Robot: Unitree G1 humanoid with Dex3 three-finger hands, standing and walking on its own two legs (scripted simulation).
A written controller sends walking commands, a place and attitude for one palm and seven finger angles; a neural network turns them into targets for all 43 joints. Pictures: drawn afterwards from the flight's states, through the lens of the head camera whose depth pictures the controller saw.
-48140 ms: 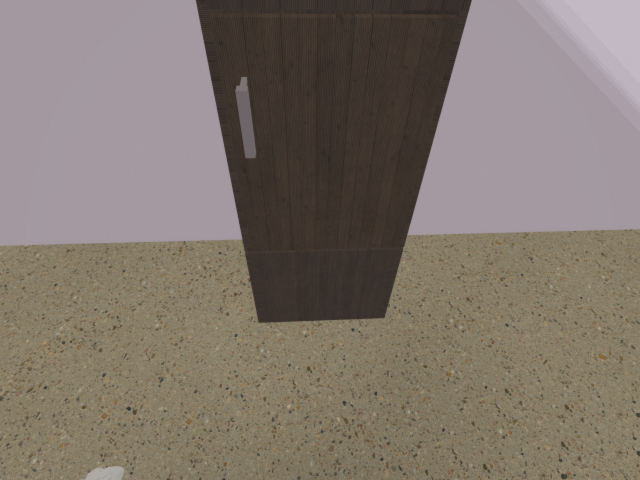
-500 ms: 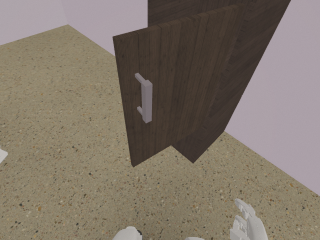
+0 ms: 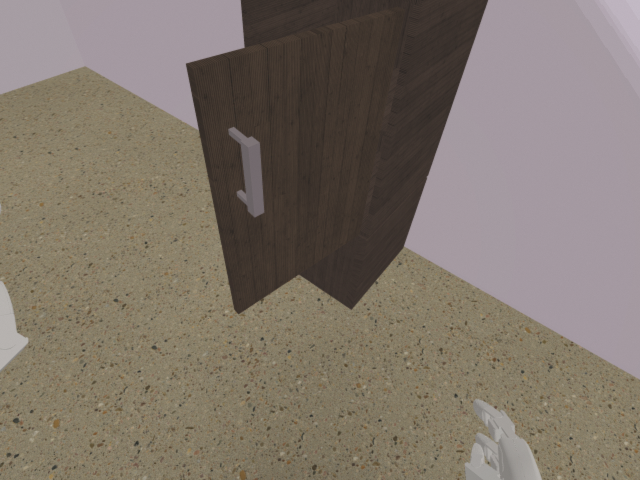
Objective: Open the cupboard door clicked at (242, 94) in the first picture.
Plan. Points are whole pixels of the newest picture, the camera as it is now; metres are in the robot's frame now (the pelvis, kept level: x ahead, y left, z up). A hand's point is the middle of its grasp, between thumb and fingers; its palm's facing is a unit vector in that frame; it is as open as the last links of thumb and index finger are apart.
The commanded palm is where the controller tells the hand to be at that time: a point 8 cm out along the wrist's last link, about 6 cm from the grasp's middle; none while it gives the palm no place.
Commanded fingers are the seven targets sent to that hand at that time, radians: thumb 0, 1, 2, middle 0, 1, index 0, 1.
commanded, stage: stop stepping back and stand still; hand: left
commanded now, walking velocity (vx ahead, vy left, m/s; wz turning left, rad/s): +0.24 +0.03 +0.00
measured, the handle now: (246, 173) +0.54 +0.14 +0.08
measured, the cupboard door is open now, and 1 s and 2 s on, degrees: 79 79 79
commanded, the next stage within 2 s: let the arm hang, fingers relaxed in 0.40 s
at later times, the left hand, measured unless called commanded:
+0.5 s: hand out of the picture +0.17 +0.27 +0.17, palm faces +0.44 -0.74 -0.51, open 7.4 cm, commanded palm none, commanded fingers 0.00 0.90 0.90 -0.20 -0.30 -0.20 -0.30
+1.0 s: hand out of the picture -0.09 +0.21 -0.17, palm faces +0.13 -0.96 -0.23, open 7.1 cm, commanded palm none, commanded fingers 0.00 0.90 0.90 -0.20 -0.30 -0.20 -0.30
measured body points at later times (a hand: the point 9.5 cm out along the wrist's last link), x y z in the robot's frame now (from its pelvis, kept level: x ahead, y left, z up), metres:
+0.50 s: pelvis -0.03 +0.00 -0.01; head -0.03 +0.00 +0.44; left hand +0.14 +0.30 +0.19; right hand +0.11 -0.23 -0.11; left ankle -0.05 +0.15 -0.73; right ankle -0.01 -0.08 -0.74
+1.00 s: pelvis -0.04 +0.02 +0.00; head -0.01 +0.02 +0.45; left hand -0.09 +0.26 -0.15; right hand -0.03 -0.21 -0.16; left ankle -0.03 +0.14 -0.74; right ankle -0.01 -0.08 -0.74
